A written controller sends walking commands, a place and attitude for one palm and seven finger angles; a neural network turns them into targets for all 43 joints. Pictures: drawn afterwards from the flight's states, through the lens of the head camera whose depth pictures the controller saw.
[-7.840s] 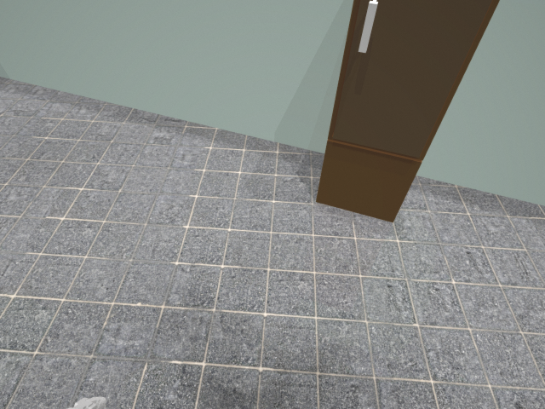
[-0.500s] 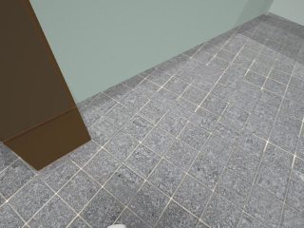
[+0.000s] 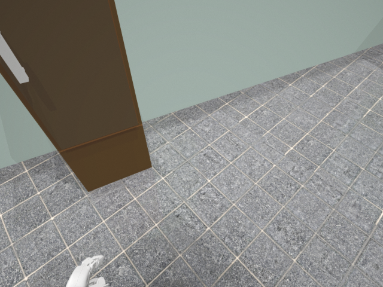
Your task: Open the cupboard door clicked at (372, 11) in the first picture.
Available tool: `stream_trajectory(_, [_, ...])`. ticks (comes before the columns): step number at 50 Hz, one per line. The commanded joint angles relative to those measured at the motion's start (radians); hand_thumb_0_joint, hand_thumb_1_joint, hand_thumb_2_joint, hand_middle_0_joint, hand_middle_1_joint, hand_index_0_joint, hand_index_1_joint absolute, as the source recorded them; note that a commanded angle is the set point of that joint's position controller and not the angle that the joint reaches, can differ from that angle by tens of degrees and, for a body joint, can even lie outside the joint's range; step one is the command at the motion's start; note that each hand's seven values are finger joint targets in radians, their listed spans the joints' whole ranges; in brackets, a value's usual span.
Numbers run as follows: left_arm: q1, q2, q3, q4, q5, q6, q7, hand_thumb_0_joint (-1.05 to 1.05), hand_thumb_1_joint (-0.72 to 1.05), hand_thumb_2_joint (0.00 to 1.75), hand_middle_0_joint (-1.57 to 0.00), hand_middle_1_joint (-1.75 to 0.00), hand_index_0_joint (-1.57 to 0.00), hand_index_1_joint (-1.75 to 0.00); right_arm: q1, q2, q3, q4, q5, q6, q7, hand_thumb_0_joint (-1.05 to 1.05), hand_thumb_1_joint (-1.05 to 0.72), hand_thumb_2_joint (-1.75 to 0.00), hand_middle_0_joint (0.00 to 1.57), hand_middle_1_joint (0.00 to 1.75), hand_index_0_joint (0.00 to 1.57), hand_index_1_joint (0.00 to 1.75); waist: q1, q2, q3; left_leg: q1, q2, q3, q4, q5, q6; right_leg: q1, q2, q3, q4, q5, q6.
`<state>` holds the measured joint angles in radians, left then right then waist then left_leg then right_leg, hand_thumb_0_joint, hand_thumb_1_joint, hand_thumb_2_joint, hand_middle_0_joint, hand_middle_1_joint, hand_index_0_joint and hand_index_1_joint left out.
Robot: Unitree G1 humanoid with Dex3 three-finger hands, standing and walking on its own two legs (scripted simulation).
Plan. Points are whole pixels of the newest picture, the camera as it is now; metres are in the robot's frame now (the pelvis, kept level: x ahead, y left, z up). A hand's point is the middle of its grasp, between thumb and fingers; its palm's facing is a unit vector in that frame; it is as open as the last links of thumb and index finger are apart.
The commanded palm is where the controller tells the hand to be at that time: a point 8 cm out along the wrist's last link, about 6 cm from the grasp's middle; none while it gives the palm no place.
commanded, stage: turn to face it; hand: left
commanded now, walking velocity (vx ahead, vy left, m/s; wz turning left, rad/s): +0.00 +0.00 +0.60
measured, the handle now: (10, 56) +0.68 +0.53 +0.11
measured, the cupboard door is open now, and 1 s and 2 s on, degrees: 0 0 0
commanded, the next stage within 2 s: take the last steps up to it in 0.62 s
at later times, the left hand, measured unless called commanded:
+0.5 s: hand out of the picture -0.07 +0.23 -0.19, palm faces +0.33 -0.91 -0.26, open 7.4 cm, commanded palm none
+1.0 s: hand out of the picture -0.08 +0.16 -0.15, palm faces +0.44 -0.87 -0.22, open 7.4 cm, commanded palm none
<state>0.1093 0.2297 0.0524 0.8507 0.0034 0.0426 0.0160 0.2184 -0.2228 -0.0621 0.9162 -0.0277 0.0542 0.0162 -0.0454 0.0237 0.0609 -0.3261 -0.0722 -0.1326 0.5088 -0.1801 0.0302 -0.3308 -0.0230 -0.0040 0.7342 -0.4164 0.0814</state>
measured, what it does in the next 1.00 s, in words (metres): steps on the spot, turning left: right foot, then left foot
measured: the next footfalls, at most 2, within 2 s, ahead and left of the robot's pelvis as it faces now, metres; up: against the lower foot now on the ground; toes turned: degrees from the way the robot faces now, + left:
right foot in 0.06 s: +0.03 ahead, -0.14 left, +0.00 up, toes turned +1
left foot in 0.44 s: -0.02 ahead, +0.14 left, +0.00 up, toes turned +20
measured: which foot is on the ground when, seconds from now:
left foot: down 0.00-0.04, up 0.06-0.42, down 0.44-0.86, up 0.88-1.00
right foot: up 0.00-0.04, down 0.06-0.44, up 0.46-0.84, down 0.86-1.00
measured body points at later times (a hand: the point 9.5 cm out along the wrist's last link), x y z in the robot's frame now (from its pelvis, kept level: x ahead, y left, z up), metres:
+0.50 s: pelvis -0.03 +0.02 -0.01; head +0.00 +0.05 +0.43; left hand -0.08 +0.28 -0.17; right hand +0.15 -0.21 -0.14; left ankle -0.06 +0.12 -0.74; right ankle -0.01 -0.13 -0.71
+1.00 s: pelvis -0.02 -0.01 +0.01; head -0.03 -0.04 +0.46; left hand -0.10 +0.20 -0.13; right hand +0.10 -0.22 -0.16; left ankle -0.07 +0.13 -0.67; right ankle +0.00 -0.10 -0.74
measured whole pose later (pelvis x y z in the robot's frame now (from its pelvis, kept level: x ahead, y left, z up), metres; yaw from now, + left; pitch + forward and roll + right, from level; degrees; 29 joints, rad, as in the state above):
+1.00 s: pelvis -0.02 -0.01 +0.01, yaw +23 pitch -3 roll +1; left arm 0.35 0.13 0.02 1.01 0.02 -0.03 0.01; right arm 0.28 -0.21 -0.06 1.04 -0.03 0.05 0.03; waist 0.01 0.04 -0.02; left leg -0.45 0.01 0.00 1.01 -0.33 0.00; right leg -0.14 -0.04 -0.10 0.45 -0.27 -0.03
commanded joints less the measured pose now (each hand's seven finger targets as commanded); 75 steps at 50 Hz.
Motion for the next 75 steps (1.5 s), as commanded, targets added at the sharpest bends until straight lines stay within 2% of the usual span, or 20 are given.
stream_trajectory(1, [0.164,0.143,0.046,-0.049,0.003,-0.036,0.020,0.00,0.90,0.90,-0.20,-0.30,-0.20,-0.30,-0.039,-0.163,-0.061,-0.101,0.014,-0.017,-0.008,0.00,-0.90,-0.90,0.20,0.30,0.20,0.30,0.078,0.059,-0.153,-0.096,0.151,-0.255,-0.015,0.048,0.043,0.299,-0.054,0.047,-0.380,0.152,-0.042])
stream_trajectory(2, [0.175,0.232,0.062,-0.056,0.021,-0.045,0.027,0.00,0.90,0.90,-0.20,-0.30,-0.20,-0.30,-0.015,-0.094,-0.051,-0.119,0.021,-0.017,-0.003,0.00,-0.90,-0.90,0.20,0.30,0.20,0.30,0.081,-0.228,-0.144,-0.305,0.009,-0.065,0.214,-0.233,-0.046,0.405,-0.323,0.331,-0.511,0.055,-0.138])
stream_trajectory(3, [0.118,0.267,0.057,-0.080,0.020,-0.037,0.027,0.00,0.90,0.90,-0.20,-0.30,-0.20,-0.30,-0.017,-0.115,-0.056,-0.129,0.009,-0.015,-0.005,0.00,-0.90,-0.90,0.20,0.30,0.20,0.30,0.069,-0.257,-0.108,-0.311,-0.018,0.026,0.449,-0.388,-0.075,0.249,-0.495,0.410,-0.525,0.126,-0.232])
stream_trajectory(8, [0.000,0.134,0.030,-0.085,0.018,-0.051,0.023,0.00,0.90,0.90,-0.20,-0.30,-0.20,-0.30,0.009,-0.110,-0.055,-0.066,0.005,0.009,0.018,0.00,-0.90,-0.90,0.20,0.30,0.20,0.30,0.001,-0.179,-0.004,-0.246,0.078,0.086,0.713,-0.195,-0.092,0.097,-0.283,0.061,-0.430,0.329,-0.185])
stream_trajectory(16, [0.173,0.208,0.047,-0.006,0.030,-0.044,0.018,0.00,0.90,0.90,-0.20,-0.30,-0.20,-0.30,-0.123,-0.077,-0.020,-0.081,0.016,-0.003,0.014,0.00,-0.90,-0.90,0.20,0.30,0.20,0.30,0.092,-0.247,-0.053,-0.125,0.082,0.197,0.323,-0.288,-0.099,0.231,-0.322,-0.015,-0.339,0.592,-0.209])
stream_trajectory(20, [0.162,0.213,0.054,0.018,0.019,-0.034,0.015,0.00,0.90,0.90,-0.20,-0.30,-0.20,-0.30,-0.022,-0.097,-0.015,-0.050,0.017,-0.027,0.004,0.00,-0.90,-0.90,0.20,0.30,0.20,0.30,0.040,-0.223,-0.123,0.113,0.065,0.232,-0.043,-0.072,-0.072,0.202,-0.291,-0.099,-0.170,0.633,-0.126])
stream_trajectory(21, [0.164,0.184,0.048,0.008,0.008,-0.028,0.011,0.00,0.90,0.90,-0.20,-0.30,-0.20,-0.30,0.026,-0.160,-0.027,-0.038,0.013,-0.038,0.003,0.00,-0.90,-0.90,0.20,0.30,0.20,0.30,0.013,-0.086,-0.164,0.281,0.147,0.152,-0.132,0.107,-0.044,0.078,-0.252,-0.143,-0.028,0.490,-0.073])
stream_trajectory(22, [0.180,0.109,0.032,-0.025,0.003,-0.024,0.003,0.00,0.90,0.90,-0.20,-0.30,-0.20,-0.30,0.061,-0.267,-0.051,-0.042,0.006,-0.045,-0.001,0.00,-0.90,-0.90,0.20,0.30,0.20,0.30,-0.001,0.238,-0.183,0.425,0.416,-0.182,-0.126,0.493,0.081,-0.202,-0.124,-0.176,0.170,-0.043,0.001])
stream_trajectory(23, [0.113,0.093,0.010,-0.049,0.013,-0.018,0.009,0.00,0.90,0.90,-0.20,-0.30,-0.20,-0.30,0.115,-0.300,-0.055,-0.026,0.013,-0.035,-0.008,0.00,-0.90,-0.90,0.20,0.30,0.20,0.30,-0.032,0.222,-0.178,0.371,0.503,-0.201,-0.122,0.662,0.169,-0.216,-0.110,-0.094,0.288,-0.250,-0.004])
stream_trajectory(29, [0.123,0.092,0.018,0.044,0.008,-0.010,-0.002,0.00,0.90,0.90,-0.20,-0.30,-0.20,-0.30,-0.048,-0.179,-0.014,-0.037,0.008,-0.049,-0.035,0.00,-0.90,-0.90,0.20,0.30,0.20,0.30,0.037,0.133,-0.098,0.224,0.320,-0.027,-0.150,0.494,0.132,-0.153,-0.087,-0.031,0.331,-0.043,-0.001])
stream_trajectory(41, [0.258,0.038,-0.002,0.112,0.020,-0.044,-0.008,0.00,0.90,0.90,-0.20,-0.30,-0.20,-0.30,-0.039,-0.124,-0.012,0.006,0.005,-0.040,-0.027,0.00,-0.90,-0.90,0.20,0.30,0.20,0.30,0.080,0.076,-0.068,-0.029,0.240,-0.095,-0.160,-0.290,0.082,0.249,-0.010,-0.080,-0.266,0.096,-0.034])
stream_trajectory(43, [0.343,0.170,0.028,0.128,0.042,-0.064,0.003,0.00,0.90,0.90,-0.20,-0.30,-0.20,-0.30,-0.024,-0.009,0.010,-0.017,0.020,-0.045,-0.018,0.00,-0.90,-0.90,0.20,0.30,0.20,0.30,0.122,-0.327,-0.003,-0.344,0.022,0.126,0.271,-0.405,-0.028,0.383,-0.331,0.370,-0.578,-0.267,-0.154])
stream_trajectory(45, [0.319,0.162,0.030,0.119,0.022,-0.075,0.011,0.00,0.90,0.90,-0.20,-0.30,-0.20,-0.30,-0.106,-0.082,-0.014,-0.034,-0.001,-0.036,-0.003,0.00,-0.90,-0.90,0.20,0.30,0.20,0.30,0.121,-0.270,0.114,-0.349,0.096,0.061,0.513,-0.298,-0.016,0.115,-0.403,0.506,-0.712,-0.462,-0.224])
stream_trajectory(50, [0.263,0.033,-0.001,0.140,0.017,-0.105,0.008,0.00,0.90,0.90,-0.20,-0.30,-0.20,-0.30,0.054,-0.020,-0.018,0.071,-0.006,-0.035,0.009,0.00,-0.90,-0.90,0.20,0.30,0.20,0.30,0.038,-0.156,0.079,-0.266,0.136,0.132,0.579,-0.035,-0.051,0.114,-0.233,0.091,-0.625,-0.027,-0.156])
stream_trajectory(60, [0.421,0.035,0.009,0.265,0.029,-0.115,0.007,0.00,0.90,0.90,-0.20,-0.30,-0.20,-0.30,-0.077,0.030,-0.001,0.050,0.004,-0.075,0.013,0.00,-0.90,-0.90,0.20,0.30,0.20,0.30,0.100,-0.168,0.077,-0.221,0.170,0.220,0.221,-0.113,-0.043,0.217,-0.276,0.074,-0.572,0.096,-0.229])
stream_trajectory(64, [0.390,0.026,0.012,0.280,0.021,-0.099,0.003,0.00,0.90,0.90,-0.20,-0.30,-0.20,-0.30,0.059,0.029,0.003,0.101,0.007,-0.101,0.000,0.00,-0.90,-0.90,0.20,0.30,0.20,0.30,0.034,-0.128,0.032,0.124,0.113,0.297,0.007,-0.047,-0.027,0.076,-0.214,0.003,-0.417,0.120,-0.191])
stream_trajectory(65, [0.382,0.005,0.006,0.275,0.018,-0.095,0.000,0.00,0.90,0.90,-0.20,-0.30,-0.20,-0.30,0.166,-0.005,-0.003,0.137,0.005,-0.110,-0.011,0.00,-0.90,-0.90,0.20,0.30,0.20,0.30,-0.011,-0.044,-0.012,0.286,0.125,0.269,-0.052,-0.075,-0.018,0.006,-0.165,-0.038,-0.267,0.153,-0.166])
stream_trajectory(67, [0.351,-0.075,-0.010,0.221,0.014,-0.094,-0.009,0.00,0.90,0.90,-0.20,-0.30,-0.20,-0.30,0.395,-0.175,-0.042,0.196,-0.005,-0.112,-0.034,0.00,-0.90,-0.90,0.20,0.30,0.20,0.30,-0.075,0.278,-0.089,0.483,0.518,-0.275,-0.281,-0.224,0.124,-0.297,-0.002,-0.142,0.246,-0.158,-0.093])
stream_trajectory(68, [0.297,-0.049,-0.007,0.198,0.021,-0.083,-0.005,0.00,0.90,0.90,-0.20,-0.30,-0.20,-0.30,0.365,-0.181,-0.041,0.195,-0.004,-0.104,-0.043,0.00,-0.90,-0.90,0.20,0.30,0.20,0.30,-0.071,0.251,-0.078,0.410,0.553,-0.316,-0.328,-0.376,0.155,-0.336,-0.040,-0.061,0.399,-0.165,-0.106])
stream_trajectory(75, [0.257,-0.065,0.008,0.203,0.028,-0.054,-0.035,0.00,0.90,0.90,-0.20,-0.30,-0.20,-0.30,0.145,-0.029,0.000,0.133,0.005,-0.133,-0.046,0.00,-0.90,-0.90,0.20,0.30,0.20,0.30,0.051,0.083,0.059,0.109,0.380,0.070,-0.380,-0.122,0.115,-0.249,-0.120,-0.038,0.342,0.167,-0.072])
